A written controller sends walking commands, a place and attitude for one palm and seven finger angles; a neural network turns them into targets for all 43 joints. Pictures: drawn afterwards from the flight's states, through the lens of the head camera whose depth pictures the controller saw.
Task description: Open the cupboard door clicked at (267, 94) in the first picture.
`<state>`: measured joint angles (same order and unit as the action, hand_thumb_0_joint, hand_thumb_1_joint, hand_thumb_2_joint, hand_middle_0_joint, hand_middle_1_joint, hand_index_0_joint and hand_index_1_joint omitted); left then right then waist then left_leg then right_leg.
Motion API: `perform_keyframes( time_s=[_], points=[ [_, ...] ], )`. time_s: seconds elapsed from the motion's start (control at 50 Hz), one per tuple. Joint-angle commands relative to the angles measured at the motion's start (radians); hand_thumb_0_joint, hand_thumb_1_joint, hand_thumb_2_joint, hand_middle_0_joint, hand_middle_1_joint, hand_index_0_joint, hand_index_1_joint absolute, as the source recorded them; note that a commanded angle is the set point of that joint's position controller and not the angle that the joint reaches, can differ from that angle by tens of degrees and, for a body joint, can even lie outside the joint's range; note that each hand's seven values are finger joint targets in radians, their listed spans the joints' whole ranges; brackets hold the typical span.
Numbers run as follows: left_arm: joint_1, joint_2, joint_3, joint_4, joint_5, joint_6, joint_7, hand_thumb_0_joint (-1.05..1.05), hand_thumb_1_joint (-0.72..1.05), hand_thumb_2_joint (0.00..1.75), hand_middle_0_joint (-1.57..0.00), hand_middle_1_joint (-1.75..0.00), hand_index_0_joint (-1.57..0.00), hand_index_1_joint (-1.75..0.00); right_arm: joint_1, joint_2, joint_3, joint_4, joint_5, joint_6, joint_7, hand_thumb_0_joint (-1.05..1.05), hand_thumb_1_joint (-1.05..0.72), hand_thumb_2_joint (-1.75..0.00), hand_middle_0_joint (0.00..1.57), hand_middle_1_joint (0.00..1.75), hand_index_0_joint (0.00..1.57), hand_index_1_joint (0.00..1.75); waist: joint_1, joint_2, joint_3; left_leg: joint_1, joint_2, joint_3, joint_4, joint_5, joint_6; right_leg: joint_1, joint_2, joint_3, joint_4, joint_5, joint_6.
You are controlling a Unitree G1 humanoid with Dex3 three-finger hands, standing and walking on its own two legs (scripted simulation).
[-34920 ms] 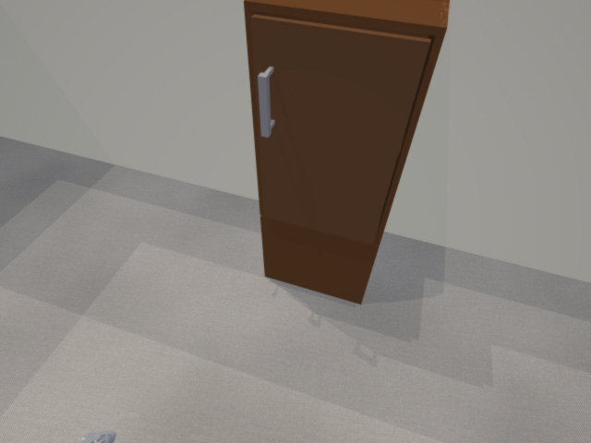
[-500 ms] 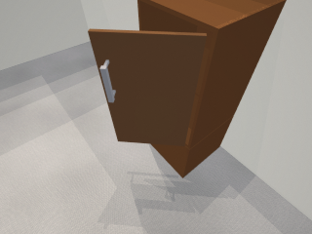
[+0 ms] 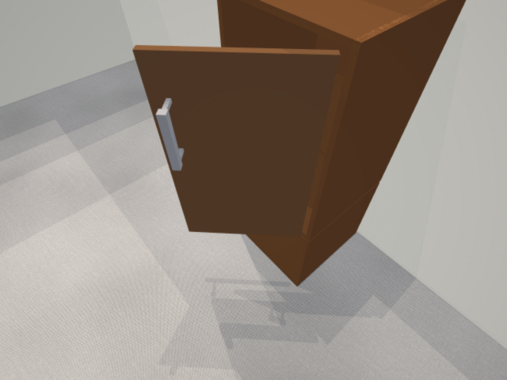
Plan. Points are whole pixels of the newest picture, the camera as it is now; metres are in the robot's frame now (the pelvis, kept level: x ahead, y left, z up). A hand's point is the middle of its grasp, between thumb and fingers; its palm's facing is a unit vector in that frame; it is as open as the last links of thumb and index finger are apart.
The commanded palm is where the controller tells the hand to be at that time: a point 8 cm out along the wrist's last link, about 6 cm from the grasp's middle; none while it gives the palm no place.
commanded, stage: come to a stop and stand still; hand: left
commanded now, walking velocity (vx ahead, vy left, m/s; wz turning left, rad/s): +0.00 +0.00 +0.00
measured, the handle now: (172, 136) +0.56 +0.21 +0.05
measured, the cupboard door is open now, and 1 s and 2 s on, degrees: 46 46 46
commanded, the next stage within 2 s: look again from close up in 0.48 s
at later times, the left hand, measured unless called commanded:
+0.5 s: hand out of the picture -0.03 +0.19 -0.17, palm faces -0.01 -0.98 -0.19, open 7.4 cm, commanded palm none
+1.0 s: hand out of the picture -0.02 +0.18 -0.17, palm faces -0.01 -0.98 -0.18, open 7.3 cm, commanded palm none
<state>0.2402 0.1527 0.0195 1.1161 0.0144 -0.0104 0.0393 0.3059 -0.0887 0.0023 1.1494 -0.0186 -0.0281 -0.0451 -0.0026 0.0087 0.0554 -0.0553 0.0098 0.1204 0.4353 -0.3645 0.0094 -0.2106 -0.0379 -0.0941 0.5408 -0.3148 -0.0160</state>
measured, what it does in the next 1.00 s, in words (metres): stands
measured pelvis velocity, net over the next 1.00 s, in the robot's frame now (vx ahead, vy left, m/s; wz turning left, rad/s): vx -0.01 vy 0.02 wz -0.03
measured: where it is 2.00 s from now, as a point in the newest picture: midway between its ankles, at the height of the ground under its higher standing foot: outside the picture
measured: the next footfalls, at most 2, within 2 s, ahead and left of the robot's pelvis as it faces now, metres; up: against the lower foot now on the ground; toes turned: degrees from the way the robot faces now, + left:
none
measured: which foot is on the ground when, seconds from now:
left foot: down 0.00-1.00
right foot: down 0.00-1.00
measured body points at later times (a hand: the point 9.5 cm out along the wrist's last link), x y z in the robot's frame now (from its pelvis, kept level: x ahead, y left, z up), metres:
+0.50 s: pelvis -0.02 +0.03 +0.00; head -0.02 +0.02 +0.45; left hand -0.03 +0.25 -0.15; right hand -0.04 -0.19 -0.16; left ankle -0.06 +0.11 -0.74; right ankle -0.02 -0.10 -0.73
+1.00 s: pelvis -0.01 +0.02 +0.00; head +0.00 +0.01 +0.45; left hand -0.01 +0.23 -0.16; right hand -0.04 -0.19 -0.16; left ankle -0.06 +0.11 -0.73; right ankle -0.02 -0.10 -0.73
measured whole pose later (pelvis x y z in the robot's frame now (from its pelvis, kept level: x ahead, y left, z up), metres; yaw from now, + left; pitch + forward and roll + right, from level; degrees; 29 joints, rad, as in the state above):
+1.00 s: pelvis -0.01 +0.02 +0.00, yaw -2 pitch -1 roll +0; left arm 0.29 0.13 -0.01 1.12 0.01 -0.01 0.04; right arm 0.30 -0.12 0.01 1.15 -0.01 -0.03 -0.03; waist 0.00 0.00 0.05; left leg -0.10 0.00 0.12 0.45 -0.32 0.03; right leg -0.21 -0.04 -0.06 0.50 -0.27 0.01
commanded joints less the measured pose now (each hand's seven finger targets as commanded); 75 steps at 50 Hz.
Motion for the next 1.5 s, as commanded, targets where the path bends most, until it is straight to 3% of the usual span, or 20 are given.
perform_keyframes(
  time_s=[0.0,0.02,0.04,0.08,0.12,0.24,0.34,0.48,1.18,1.2,1.22,1.24,1.26,1.28,1.3,1.32,1.34,1.4,1.42,1.48],
  points=[
    [0.209,0.137,0.022,-0.009,0.002,-0.045,0.037,0.00,0.90,0.90,-0.20,-0.30,-0.20,-0.30,0.024,-0.116,-0.027,-0.131,0.015,-0.004,0.016,0.00,-0.90,-0.90,0.20,0.30,0.20,0.30,0.025,-0.148,-0.114,-0.253,0.061,-0.069,0.248,0.083,0.007,0.217,-0.205,0.223,-0.070,1.007,-0.056],
    [0.166,0.128,0.008,-0.022,0.005,-0.052,0.033,0.00,0.90,0.90,-0.20,-0.30,-0.20,-0.30,0.014,-0.089,-0.022,-0.131,0.020,0.001,0.017,0.00,-0.90,-0.90,0.20,0.30,0.20,0.30,0.007,-0.164,-0.126,-0.277,0.063,-0.082,0.245,-0.103,-0.001,0.209,-0.243,0.213,-0.081,0.999,-0.100],
    [0.130,0.113,0.004,-0.045,0.011,-0.050,0.030,0.00,0.90,0.90,-0.20,-0.30,-0.20,-0.30,0.040,-0.080,-0.020,-0.131,0.021,0.003,0.018,0.00,-0.90,-0.90,0.20,0.30,0.20,0.30,-0.012,-0.109,-0.145,-0.227,0.049,-0.081,0.170,-0.086,-0.003,0.178,-0.221,0.176,-0.064,0.929,-0.115],
    [0.067,0.101,-0.001,-0.061,-0.008,-0.043,0.021,0.00,0.90,0.90,-0.20,-0.30,-0.20,-0.30,0.104,-0.085,-0.019,-0.090,0.008,0.005,0.023,0.00,-0.90,-0.90,0.20,0.30,0.20,0.30,-0.040,0.024,-0.090,-0.127,0.061,-0.093,0.014,0.157,0.002,0.050,-0.139,0.118,-0.021,0.558,-0.072],
    [0.069,0.080,-0.006,-0.070,-0.004,-0.025,0.015,0.00,0.90,0.90,-0.20,-0.30,-0.20,-0.30,0.073,-0.126,-0.018,-0.103,0.001,0.002,0.021,0.00,-0.90,-0.90,0.20,0.30,0.20,0.30,-0.013,0.103,-0.008,-0.170,0.127,-0.134,-0.009,0.315,0.024,0.005,-0.074,0.093,-0.054,0.263,-0.035],
    [0.082,0.075,-0.018,-0.055,-0.002,-0.006,-0.002,0.00,0.90,0.90,-0.20,-0.30,-0.20,-0.30,0.041,-0.159,-0.008,-0.120,0.003,0.000,0.017,0.00,-0.90,-0.90,0.20,0.30,0.20,0.30,0.001,0.023,0.088,-0.223,0.112,-0.159,-0.120,0.080,0.040,-0.017,-0.049,0.101,-0.112,0.064,-0.022],
    [0.097,0.076,-0.020,-0.054,0.000,-0.006,-0.006,0.00,0.90,0.90,-0.20,-0.30,-0.20,-0.30,0.049,-0.166,-0.006,-0.109,0.003,-0.002,0.019,0.00,-0.90,-0.90,0.20,0.30,0.20,0.30,0.004,0.007,0.079,-0.224,0.106,-0.162,-0.153,0.020,0.043,-0.011,-0.054,0.106,-0.120,0.066,-0.020],
    [0.110,0.076,-0.017,-0.037,-0.002,-0.013,-0.002,0.00,0.90,0.90,-0.20,-0.30,-0.20,-0.30,0.071,-0.155,-0.001,-0.073,0.006,-0.011,0.015,0.00,-0.90,-0.90,0.20,0.30,0.20,0.30,0.004,-0.007,0.026,-0.162,0.101,-0.137,-0.118,0.170,0.041,0.020,-0.070,0.109,-0.108,0.171,-0.020],
    [0.106,0.064,-0.007,-0.020,0.000,-0.012,0.002,0.00,0.90,0.90,-0.20,-0.30,-0.20,-0.30,0.065,-0.120,-0.006,-0.011,0.006,-0.008,0.004,0.00,-0.90,-0.90,0.20,0.30,0.20,0.30,0.005,-0.015,0.032,-0.121,0.105,-0.109,-0.086,0.275,0.032,0.024,-0.078,0.114,-0.100,0.296,-0.025],
    [0.188,0.113,-0.004,0.025,0.006,-0.025,0.041,0.00,0.90,0.90,-0.20,-0.30,-0.20,-0.30,-0.041,-0.181,-0.022,-0.092,0.020,-0.009,0.012,0.00,-0.90,-0.90,0.20,0.30,0.20,0.30,0.039,-0.113,0.021,-0.180,0.128,-0.080,0.131,0.458,-0.001,0.025,-0.129,0.152,-0.086,0.717,-0.002],
    [-0.577,0.303,0.063,-1.553,-0.199,-0.238,0.028,0.00,0.88,0.89,-0.20,-0.32,-0.20,-0.32,-0.010,-0.350,-0.030,-0.448,0.066,-0.173,-0.026,0.00,-0.90,-0.90,0.20,0.30,0.20,0.30,-0.078,0.139,-0.502,0.044,0.018,-0.126,0.010,0.588,0.007,0.129,-0.032,0.095,0.001,0.558,-0.017],
    [-0.157,0.239,0.069,-1.296,-0.112,-0.175,0.080,0.00,0.85,0.88,-0.20,-0.33,-0.20,-0.33,-0.095,-0.257,-0.020,-0.387,0.049,-0.258,-0.052,0.00,-0.90,-0.90,0.20,0.30,0.20,0.30,0.005,0.290,-0.483,0.099,0.060,-0.120,-0.010,0.733,-0.009,0.056,0.007,0.076,0.038,0.265,-0.035],
    [0.099,0.034,-0.035,-1.110,-0.141,-0.027,0.113,0.00,0.83,0.87,-0.21,-0.34,-0.21,-0.34,-0.091,-0.204,-0.035,-0.381,0.076,-0.286,-0.043,0.00,-0.90,-0.90,0.20,0.30,0.20,0.30,-0.028,0.208,-0.263,-0.025,0.066,-0.131,-0.028,0.657,-0.038,-0.085,0.011,0.013,0.048,0.099,-0.009],
    [0.095,-0.069,-0.103,-1.120,-0.164,-0.014,0.090,0.00,0.81,0.86,-0.21,-0.36,-0.21,-0.36,-0.060,-0.227,-0.037,-0.362,0.074,-0.298,-0.039,0.00,-0.90,-0.90,0.20,0.30,0.20,0.30,-0.033,0.078,-0.129,-0.105,0.055,-0.140,-0.015,0.553,-0.028,-0.122,0.016,-0.002,0.023,0.111,0.001],
    [0.033,0.002,-0.045,-1.174,-0.169,-0.054,0.073,0.00,0.78,0.85,-0.21,-0.37,-0.21,-0.37,-0.087,-0.269,-0.055,-0.417,0.066,-0.318,-0.036,0.00,-0.90,-0.90,0.20,0.30,0.20,0.30,-0.045,0.002,-0.062,-0.179,0.037,-0.155,0.030,0.432,-0.013,-0.144,0.019,-0.008,-0.012,0.145,0.001],
    [0.038,0.068,0.021,-1.175,-0.161,-0.103,0.052,0.00,0.76,0.84,-0.21,-0.39,-0.21,-0.39,-0.072,-0.297,-0.069,-0.448,0.047,-0.326,-0.032,0.00,-0.90,-0.90,0.20,0.30,0.20,0.30,-0.061,-0.081,-0.105,-0.223,0.014,-0.149,0.085,0.355,-0.004,-0.167,0.023,-0.014,-0.016,0.163,-0.001],
    [0.094,0.052,0.048,-1.118,-0.159,-0.156,0.018,0.00,0.74,0.83,-0.21,-0.40,-0.21,-0.40,-0.072,-0.296,-0.074,-0.479,0.030,-0.330,-0.027,0.00,-0.90,-0.90,0.20,0.30,0.20,0.30,-0.051,-0.173,-0.102,-0.294,0.003,-0.146,0.132,0.315,0.001,-0.210,0.025,-0.027,0.016,0.148,0.001],
    [0.333,0.016,0.120,-0.913,-0.205,-0.350,-0.143,0.00,0.67,0.80,-0.22,-0.45,-0.22,-0.45,-0.120,-0.277,-0.091,-0.579,0.025,-0.328,0.011,0.00,-0.90,-0.90,0.20,0.30,0.20,0.30,0.041,-0.263,-0.113,-0.498,-0.027,-0.109,0.258,0.175,-0.016,-0.288,0.020,-0.005,0.142,0.056,-0.005],
    [0.363,0.033,0.158,-0.902,-0.233,-0.432,-0.210,0.00,0.64,0.79,-0.22,-0.47,-0.22,-0.47,-0.137,-0.278,-0.099,-0.607,0.028,-0.324,0.023,0.00,-0.90,-0.90,0.20,0.30,0.20,0.30,0.056,-0.255,-0.127,-0.565,-0.035,-0.097,0.305,0.132,-0.021,-0.308,0.018,0.013,0.183,0.032,-0.009],
    [0.309,0.177,0.296,-0.927,-0.278,-0.616,-0.396,0.00,0.57,0.76,-0.22,-0.51,-0.22,-0.51,-0.169,-0.297,-0.112,-0.707,0.034,-0.310,0.057,0.00,-0.90,-0.90,0.20,0.30,0.20,0.30,0.083,-0.051,-0.230,-0.674,-0.056,-0.071,0.438,0.105,-0.025,-0.316,-0.007,0.094,0.293,0.045,-0.035]
  ],
)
